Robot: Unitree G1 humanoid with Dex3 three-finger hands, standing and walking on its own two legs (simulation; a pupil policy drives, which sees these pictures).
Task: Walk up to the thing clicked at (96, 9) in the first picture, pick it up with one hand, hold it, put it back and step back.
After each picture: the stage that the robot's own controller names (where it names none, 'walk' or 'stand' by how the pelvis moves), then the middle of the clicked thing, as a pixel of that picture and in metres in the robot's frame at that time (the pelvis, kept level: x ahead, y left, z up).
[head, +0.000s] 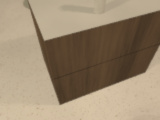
stand; out of the picture +0.93 -0.10 +0.09
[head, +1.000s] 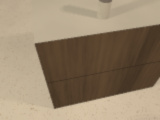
rise first; out of the picture +0.82 -0.08 +0.12
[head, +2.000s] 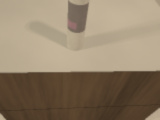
rise first; (77, 20) +0.54 +0.06 +0.13
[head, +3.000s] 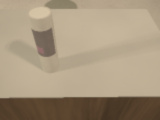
stand; (46, 44) +0.46 +0.15 +0.11
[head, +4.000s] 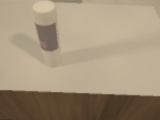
stand; (49, 38) +0.48 +0.14 +0.10
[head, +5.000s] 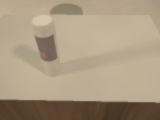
stand; (48, 49) +0.46 +0.15 +0.09
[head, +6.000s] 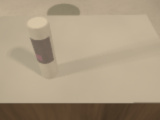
stand; (44, 51) +0.45 +0.16 +0.09
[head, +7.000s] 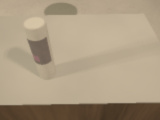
stand; (42, 52) +0.45 +0.17 +0.09
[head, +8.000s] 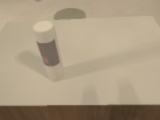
rise first; (50, 54) +0.44 +0.16 +0.09
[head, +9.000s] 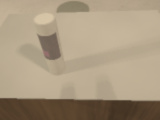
go down; (52, 48) +0.46 +0.16 +0.10
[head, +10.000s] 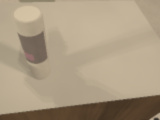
go down; (35, 48) +0.42 +0.14 +0.11
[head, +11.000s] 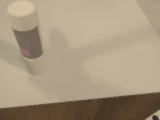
approach; (31, 44) +0.44 +0.15 +0.12
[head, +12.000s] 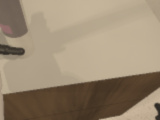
close; (13, 20) +0.47 +0.16 +0.16
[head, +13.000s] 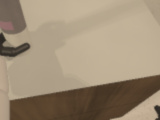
lift; (10, 17) +0.49 +0.17 +0.16
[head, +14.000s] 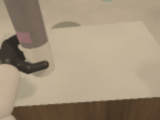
lift; (31, 30) +0.33 +0.13 +0.31
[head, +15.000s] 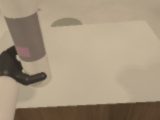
hold; (30, 44) +0.32 +0.15 +0.26
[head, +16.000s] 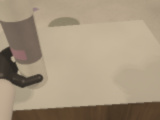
hold; (26, 46) +0.32 +0.15 +0.26
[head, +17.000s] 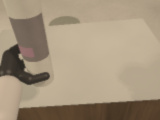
crouch; (33, 44) +0.32 +0.13 +0.26
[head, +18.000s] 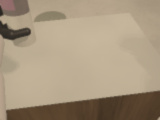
crouch; (14, 0) +0.45 +0.16 +0.31
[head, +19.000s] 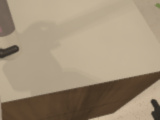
lower; out of the picture +0.49 +0.19 +0.14
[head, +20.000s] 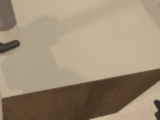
lower; (0, 14) +0.50 +0.18 +0.16
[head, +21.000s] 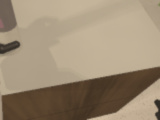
lower; (0, 15) +0.49 +0.18 +0.16
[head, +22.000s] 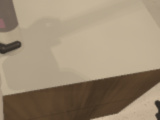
lower; (2, 15) +0.49 +0.18 +0.16
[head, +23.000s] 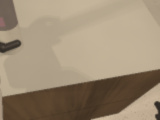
rest; (1, 13) +0.50 +0.18 +0.16
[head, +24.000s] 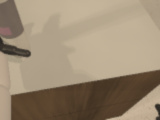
withdraw; (8, 22) +0.48 +0.18 +0.15
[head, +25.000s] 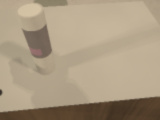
sink last; (39, 44) +0.44 +0.15 +0.13
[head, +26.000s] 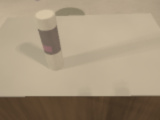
stand; (51, 43) +0.49 +0.17 +0.10
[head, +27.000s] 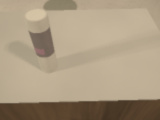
stand; (43, 45) +0.46 +0.17 +0.09
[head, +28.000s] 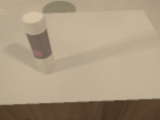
stand; (41, 47) +0.46 +0.18 +0.09
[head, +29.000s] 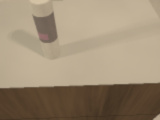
walk; (47, 30) +0.51 +0.15 +0.11
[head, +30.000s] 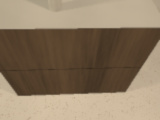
walk; out of the picture +0.80 +0.15 +0.11
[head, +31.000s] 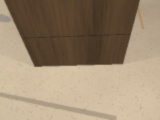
walk; out of the picture +1.21 +0.21 +0.11
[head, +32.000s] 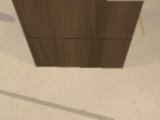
stand; out of the picture +1.24 +0.14 +0.10
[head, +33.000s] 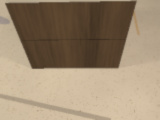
stand; out of the picture +1.24 +0.16 +0.09
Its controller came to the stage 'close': yes
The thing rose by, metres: 0.22
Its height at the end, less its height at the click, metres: +0.00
